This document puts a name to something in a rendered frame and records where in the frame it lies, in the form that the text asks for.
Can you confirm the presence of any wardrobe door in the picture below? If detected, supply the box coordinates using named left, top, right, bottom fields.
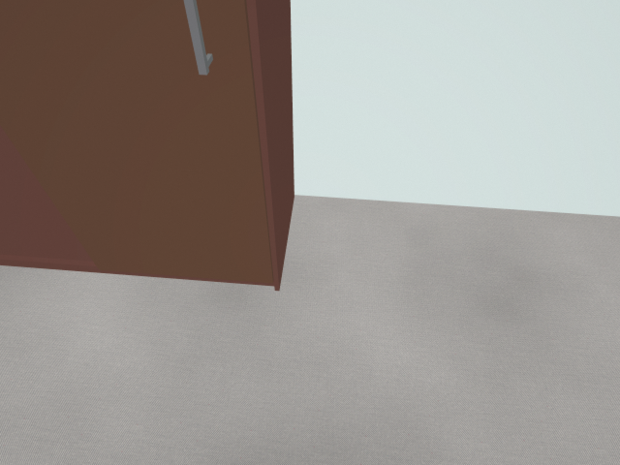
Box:
left=0, top=0, right=274, bottom=283
left=0, top=126, right=93, bottom=262

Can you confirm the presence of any handle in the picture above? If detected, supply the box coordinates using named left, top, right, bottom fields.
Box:
left=184, top=0, right=213, bottom=75

